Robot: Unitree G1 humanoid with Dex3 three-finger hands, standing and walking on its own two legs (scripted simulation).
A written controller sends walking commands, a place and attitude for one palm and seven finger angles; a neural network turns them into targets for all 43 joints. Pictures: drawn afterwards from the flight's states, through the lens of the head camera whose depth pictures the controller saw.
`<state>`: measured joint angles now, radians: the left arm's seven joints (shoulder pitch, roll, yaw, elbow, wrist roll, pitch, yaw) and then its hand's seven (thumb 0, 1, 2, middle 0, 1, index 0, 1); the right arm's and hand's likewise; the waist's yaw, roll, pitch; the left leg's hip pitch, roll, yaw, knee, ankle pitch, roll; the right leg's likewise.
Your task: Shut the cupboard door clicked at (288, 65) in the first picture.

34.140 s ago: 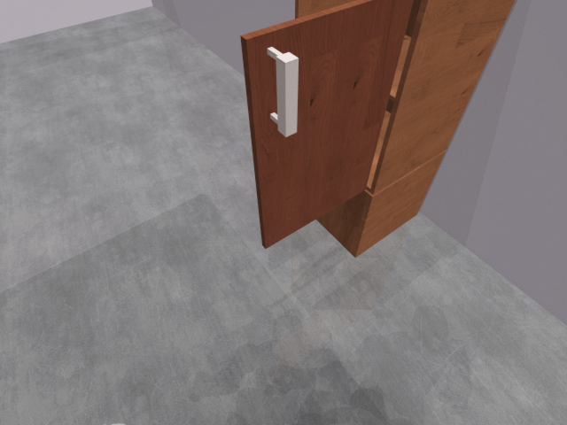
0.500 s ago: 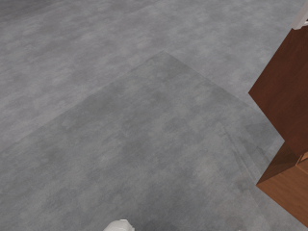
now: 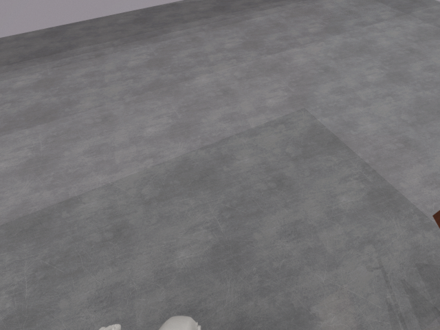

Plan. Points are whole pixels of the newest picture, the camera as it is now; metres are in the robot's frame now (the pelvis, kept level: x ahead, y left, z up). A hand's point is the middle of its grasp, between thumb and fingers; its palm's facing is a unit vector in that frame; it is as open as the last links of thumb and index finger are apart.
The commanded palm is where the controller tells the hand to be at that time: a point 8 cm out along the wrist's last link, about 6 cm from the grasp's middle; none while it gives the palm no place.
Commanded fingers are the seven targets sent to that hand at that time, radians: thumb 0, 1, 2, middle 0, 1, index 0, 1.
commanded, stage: walk to a spot facing it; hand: left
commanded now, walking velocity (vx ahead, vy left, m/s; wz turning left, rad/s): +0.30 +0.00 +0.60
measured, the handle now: out of the picture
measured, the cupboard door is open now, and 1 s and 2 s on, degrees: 63 63 63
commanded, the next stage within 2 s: turn to face it in 0.38 s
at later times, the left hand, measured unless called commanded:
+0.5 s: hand (97, 295) +0.21 +0.29 -0.16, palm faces +0.29 -0.93 -0.22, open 7.4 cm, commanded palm none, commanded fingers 0.00 0.90 0.90 -0.20 -0.30 -0.20 -0.30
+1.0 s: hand (122, 229) +0.37 +0.28 -0.17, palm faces +0.15 -0.97 -0.20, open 7.3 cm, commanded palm none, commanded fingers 0.00 0.90 0.90 -0.20 -0.30 -0.20 -0.30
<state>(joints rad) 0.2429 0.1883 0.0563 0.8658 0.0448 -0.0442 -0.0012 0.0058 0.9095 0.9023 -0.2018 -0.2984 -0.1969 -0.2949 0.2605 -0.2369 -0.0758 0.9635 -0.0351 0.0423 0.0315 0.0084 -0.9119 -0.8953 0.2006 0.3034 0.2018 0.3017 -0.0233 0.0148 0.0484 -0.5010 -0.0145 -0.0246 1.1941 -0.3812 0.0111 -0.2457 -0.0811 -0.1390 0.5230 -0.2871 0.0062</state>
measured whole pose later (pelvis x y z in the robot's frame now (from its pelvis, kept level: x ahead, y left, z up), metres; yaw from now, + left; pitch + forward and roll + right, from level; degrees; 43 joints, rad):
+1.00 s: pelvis +0.34 +0.08 +0.00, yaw +5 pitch +1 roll +0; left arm 0.23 0.19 0.08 0.95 0.03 0.03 0.01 0.00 0.93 0.90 -0.20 -0.30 -0.20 -0.30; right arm 0.18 -0.18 -0.04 0.94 -0.01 0.02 -0.02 0.00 -0.91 -0.90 0.20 0.30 0.20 0.30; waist 0.01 -0.03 0.07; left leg -0.36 0.02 0.01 0.69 -0.38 -0.04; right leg -0.33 0.05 0.07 0.48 -0.17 -0.02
